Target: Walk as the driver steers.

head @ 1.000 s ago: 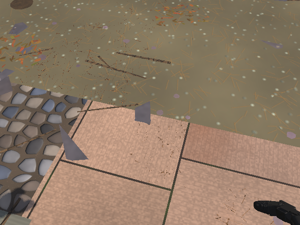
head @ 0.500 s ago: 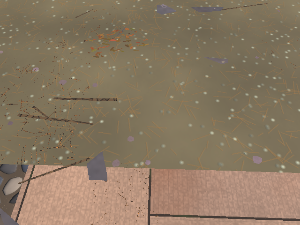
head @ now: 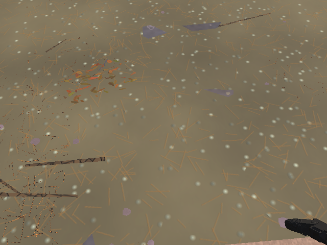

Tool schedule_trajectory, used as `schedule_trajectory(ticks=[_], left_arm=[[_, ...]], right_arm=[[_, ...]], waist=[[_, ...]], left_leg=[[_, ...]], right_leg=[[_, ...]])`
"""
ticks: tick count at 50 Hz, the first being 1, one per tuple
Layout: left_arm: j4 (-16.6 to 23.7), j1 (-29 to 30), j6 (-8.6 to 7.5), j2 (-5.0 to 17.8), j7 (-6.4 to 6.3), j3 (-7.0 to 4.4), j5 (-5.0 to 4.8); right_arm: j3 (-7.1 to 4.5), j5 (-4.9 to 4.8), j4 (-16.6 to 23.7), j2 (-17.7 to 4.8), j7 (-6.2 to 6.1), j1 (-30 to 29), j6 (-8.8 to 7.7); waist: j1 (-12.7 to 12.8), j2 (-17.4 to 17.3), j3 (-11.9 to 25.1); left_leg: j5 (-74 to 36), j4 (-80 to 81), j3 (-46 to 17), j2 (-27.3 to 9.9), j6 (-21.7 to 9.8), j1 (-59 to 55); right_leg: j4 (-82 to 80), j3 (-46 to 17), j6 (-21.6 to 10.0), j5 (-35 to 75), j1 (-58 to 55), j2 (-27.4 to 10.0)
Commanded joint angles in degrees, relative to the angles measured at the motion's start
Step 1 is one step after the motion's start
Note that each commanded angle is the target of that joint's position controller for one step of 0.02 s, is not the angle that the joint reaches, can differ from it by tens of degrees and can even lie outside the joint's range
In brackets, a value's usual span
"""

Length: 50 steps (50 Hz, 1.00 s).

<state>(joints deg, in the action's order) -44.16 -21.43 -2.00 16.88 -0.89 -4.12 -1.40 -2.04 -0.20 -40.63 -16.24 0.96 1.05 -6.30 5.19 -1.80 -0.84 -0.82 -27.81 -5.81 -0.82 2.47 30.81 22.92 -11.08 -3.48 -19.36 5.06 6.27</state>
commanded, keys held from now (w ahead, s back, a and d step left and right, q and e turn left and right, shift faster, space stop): w+e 0.44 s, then no key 0.56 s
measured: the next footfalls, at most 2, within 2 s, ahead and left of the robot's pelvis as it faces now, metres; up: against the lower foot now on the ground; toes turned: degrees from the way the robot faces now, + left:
left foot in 0.04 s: +0.20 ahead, +0.13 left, +0.00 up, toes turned -6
right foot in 0.56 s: +0.42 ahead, -0.18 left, +0.00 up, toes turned -22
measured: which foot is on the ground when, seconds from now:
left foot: up 0.00-0.02, down 0.04-0.56, up 0.58-0.94, down 0.96-1.00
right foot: down 0.00-0.04, up 0.06-0.54, down 0.56-1.00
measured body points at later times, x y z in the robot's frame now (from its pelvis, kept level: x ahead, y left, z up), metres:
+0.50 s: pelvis +0.26 -0.01 -0.01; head +0.29 -0.02 +0.44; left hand +0.55 +0.15 -0.08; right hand +0.18 -0.29 -0.13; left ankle +0.16 +0.14 -0.74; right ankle +0.38 -0.18 -0.71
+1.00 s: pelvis +0.40 -0.07 +0.00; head +0.41 -0.07 +0.45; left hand +0.62 +0.11 -0.12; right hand +0.41 -0.36 -0.12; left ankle +0.49 +0.05 -0.74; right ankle +0.39 -0.17 -0.74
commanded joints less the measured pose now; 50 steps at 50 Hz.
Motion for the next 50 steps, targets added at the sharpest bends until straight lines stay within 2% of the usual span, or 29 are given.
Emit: schedule_trajectory(ticks=[1, 2, 3, 4, 5, 6, 7, 8, 10, 15, 19, 23, 25, 27, 28, 29, 30, 31, 32, 33, 34, 37, 40, 44, 46, 47, 48, 49, 50], left_arm=[[3.51, 1.5, -0.03, 7.95, -0.36, -2.08, 0.19], [4.12, 1.74, -0.14, 5.55, -0.14, -1.19, 0.52], [5.17, 0.23, -0.31, 1.91, -0.06, 0.09, 1.65], [7.17, -7.2, -0.95, 0.62, 0.06, 0.67, -0.52], [5.23, -5.6, -0.87, 7.03, -0.19, -0.51, -1.02], [5.94, 0.46, -0.54, 9.41, -0.12, -1.3, -0.6], [6.29, 2.85, -0.25, 8.55, -0.19, -1.34, -0.13], [6.99, 4.56, -0.19, 7.81, 0.01, -1.49, 0.34], [7.5, 4.14, 0.32, 5.51, 0.65, -1.34, -0.31], [10.19, 8.51, 0.84, 3.07, 1.18, -0.67, 0.03], [11.74, 14.67, 0.08, 1.9, 2.59, 0.01, 0.08], [14.5, 20.56, -0.06, 1.61, 3.88, 0.27, 0.13], [15.08, 19.08, -0.23, 3.04, 4.22, -0.52, 0.85], [11.99, 7.04, -0.41, 6.96, 3.9, -2.73, 1.32], [10.5, 0.95, 0.04, 10.35, 2.75, -3.96, 1.56], [10.67, 0.58, 0.54, 15.54, 1.38, -3.95, 2.28], [12.55, -0.47, 0.2, 12.9, 1.87, -2.73, 2.6], [11.79, 1.06, 0.21, 10.05, 2.38, -2.09, 2.43], [10.92, 5.18, -0.05, 8.39, 2.45, -1.52, 1.33], [10.71, 8.39, -0.21, 6.27, 2.32, -0.77, 1.0], [10.62, 10.99, -0.25, 5.78, 2.19, -0.51, 1.49], [9.56, 14.99, -0.99, 5.83, 2.23, -0.58, 2.7], [7.6, 15.95, -0.85, 5.57, 1.53, -0.53, 2.7], [4.77, 14.94, 0.22, 4.87, 1.17, 0.0, 2.82], [3.75, 15.79, 0.6, 3.57, 1.28, 0.68, 2.29], [2.79, 14.42, 0.61, 2.15, 1.37, 1.24, 2.22], [1.88, 12.06, 0.51, 0.98, 1.37, 1.68, 2.83], [1.07, 7.76, 0.32, 1.54, 1.46, 1.34, 3.23], [0.88, 8.02, 0.7, 0.4, 1.0, 1.69, 3.1]], right_arm=[[-2.95, -0.23, 2.69, -8.1, -0.11, 2.94, -1.53], [-3.76, 0.54, 1.72, -9.93, -0.5, 8.92, -1.81], [-4.58, 0.97, 0.91, -13.24, -0.98, 17.6, -1.64], [-5.49, 1.05, -1.31, -16.71, -0.47, 20.5, -0.64], [-4.2, 0.01, 0.26, -10.49, -0.23, 17.9, -0.45], [-3.38, -0.04, 0.68, -7.49, -0.46, 15.65, -0.16], [-2.93, 0.56, 0.91, -6.7, -0.45, 13.07, 0.07], [-2.6, 0.77, 0.41, -5.49, -0.51, 11.54, 0.25], [-2.45, 0.99, -0.37, -4.9, -0.69, 10.89, -0.04], [-3.52, 0.62, -2.44, -7.64, -0.83, 11.8, -0.36], [-3.76, 0.3, -3.6, -9.13, -1.12, 12.7, 0.41], [-4.17, -0.7, -5.47, -10.81, -1.24, 15.67, 1.71], [-4.48, -1.37, -5.89, -12.28, -1.57, 15.85, 2.61], [-4.42, -1.9, -5.74, -12.75, -2.05, 14.73, 3.12], [-3.6, -0.99, -5.32, -10.81, -2.04, 15.47, 2.68], [-1.1, 2.96, -3.54, -3.13, -0.92, 21.46, 1.82], [-0.72, 0.7, -5.55, -6.87, 0.04, 24.7, 1.11], [-2.15, -1.73, -4.94, -10.85, 0.2, 17.05, 1.37], [-1.66, -1.9, -3.06, -9.52, -0.2, 13.03, 1.66], [-1.54, -0.92, -3.78, -8.68, -0.92, 11.77, 2.28], [-1.72, -0.47, -4.13, -8.68, -1.43, 12.87, 3.23], [-1.45, 0.09, -5.91, -6.13, -2.48, 17.52, 5.36], [-0.9, 0.73, -5.92, -4.5, -2.92, 14.98, 5.94], [-1.25, 0.37, -5.39, -5.52, -2.73, 10.23, 6.6], [-1.25, 0.95, -5.65, -4.93, -2.47, 10.25, 6.41], [-1.2, 1.65, -5.68, -5.1, -2.34, 10.05, 6.26], [-1.44, 2.02, -5.09, -7.2, -2.44, 9.75, 5.98], [-2.07, 1.62, -4.52, -10.92, -2.75, 7.98, 5.99], [-1.83, 1.18, -5.62, -8.35, -2.4, 6.36, 6.04]], waist=[[-5.52, 8.63, 2.38], [-8.45, 7.31, 7.27], [-11.02, -0.82, 15.56], [-6.86, -20.79, 19.45], [-8.37, -11.47, 13.71], [-9.71, -6.02, 7.25], [-8.64, -2.3, 4.11], [-7.84, -2.4, 1.53], [-6.44, -5.03, 0.65], [-6.59, -2.34, -0.49], [-8.75, -1.46, -1.93], [-10.02, -0.99, -4.36], [-7.85, -2.71, -2.29], [-0.66, -2.86, 5.04], [2.35, 0.37, 9.18], [-3.38, 18.04, 16.76], [-0.77, 13.35, 32.65], [1.33, 6.67, 26.71], [-0.58, 5.43, 17.22], [-2.34, 2.61, 11.71], [-4.75, 3.2, 9.37], [-8.6, 5.32, 8.52], [-7.93, 6.83, 8.94], [-5.89, 7.59, 6.69], [-7.11, 7.04, 5.04], [-7.29, 5.92, 4.01], [-6.14, 2.78, 3.52], [-2.26, -4.62, 2.63], [-1.98, -8.83, 3.28]], left_leg=[[3.61, 3.19, 1.47, 0.59, -2.68, -13.11], [4.71, 3.01, -0.61, -2.83, -5.11, -23.72], [7.93, 2.22, -11.09, -13.23, -8.37, -38.52], [22.96, 8.58, -38.28, -23.81, -16.93, -51.26], [32.8, 10.83, -37.84, -22.62, -15.32, -47.17], [29.39, 11.17, -27.73, -20.03, -12.83, -40.6], [21.23, 12.14, -20.75, -17.52, -11.81, -34.37], [15.46, 13.34, -15.9, -15.57, -11.75, -30.23], [10.23, 16.05, -8.94, -13.45, -11.53, -25.81], [-0.5, 19.11, 0.68, -14.22, -13.53, -26.56], [-4.35, 19.14, 8.88, -12.64, -11.8, -27.62], [-11.15, 16.66, 12.38, -14.19, -10.58, -32.03], [-29.96, 9.92, 13.7, -14.38, -9.43, -33.98], [-38.36, -5.58, 15.57, -11.99, -6.88, -31.49], [-26.32, -18.26, 16.47, -9.13, -4.08, -21.74], [36.63, -40.72, 15.47, -1.06, -0.35, 0.22], [44.1, -51.97, 2.09, 1.28, 0.17, 3.37], [38.78, -52.05, 0.46, -1.7, -0.11, 4.93], [34.23, -47.47, 2.33, -3.72, -0.26, 8.05], [31.27, -43.67, 2.67, -5.27, 0.2, 6.74], [28.84, -40.8, 2.29, -6.14, 0.59, 1.85], [24.58, -32.31, 3.5, -5.35, 1.84, -8.81], [17.99, -21.25, 3.68, -5.0, 1.98, -12.27], [13.62, -12.09, 3.61, -4.26, 1.1, -15.16], [10.15, -3.61, 4.7, -3.19, -0.22, -19.68], [6.24, 1.46, 4.08, -3.53, -0.99, -22.19], [-0.73, 3.99, -0.16, -7.35, -2.31, -24.07], [-2.24, 3.28, -2.27, -10.54, -4.88, -23.17], [12.8, 5.41, -2.31, -9.24, -6.14, -15.79]], right_leg=[[1.64, -12.64, -5.78, 15.33, 3.88, -12.98], [10.1, -10.19, -4.03, 15.93, 6.59, -10.02], [26.72, -4.02, -1.67, 3.18, 14.38, -5.34], [42.83, 1.61, 0.96, -16.31, 34.1, -0.39], [49.21, -0.13, 1.84, -12.93, 39.6, -5.27], [50.1, 1.38, 2.2, -7.4, 40.55, -6.94], [49.01, 2.72, 2.71, -3.35, 38.35, -8.85], [46.45, 2.88, 2.97, -0.78, 37.52, -10.27], [44.09, 4.19, 3.18, 1.56, 34.12, -12.19], [35.07, 5.32, 4.47, 9.71, 37.72, -13.35], [22.31, 8.92, 3.67, 20.23, 34.51, -12.38], [14.45, 12.07, 1.67, 18.4, 32.95, -10.74], [12.1, 14.59, -0.22, 13.36, 27.19, -7.21], [6.14, 15.67, -3.25, 18.33, 9.95, -3.04], [5.18, 10.86, -5.26, 32.54, -4.31, -6.25], [13.29, -9.44, -13.88, 65.83, -26.18, -23.46], [7.73, -25.87, -22.44, 58.98, -31.09, -32.33], [4.97, -17.46, -19.24, 56.56, -24.52, -27.87], [3.39, -10.72, -16.17, 51.62, -16.56, -24.61], [1.18, -7.4, -14.09, 48.33, -8.2, -22.38], [-1.11, -4.85, -13.28, 46.92, -0.4, -21.12], [-5.0, 1.64, -12.87, 46.51, 11.53, -18.73], [-5.73, 4.82, -11.5, 40.63, 12.79, -17.04], [-7.33, 2.83, -9.94, 19.08, 13.29, -17.01], [-5.82, 2.52, -7.5, 7.76, 14.76, -15.46], [-4.54, 2.88, -4.95, 3.81, 15.52, -13.54], [-1.77, 3.88, -1.98, 0.21, 16.22, -10.98], [0.9, 6.97, 0.21, -2.62, 17.12, -6.89], [1.0, 9.76, 1.78, 0.78, 10.57, -5.68]])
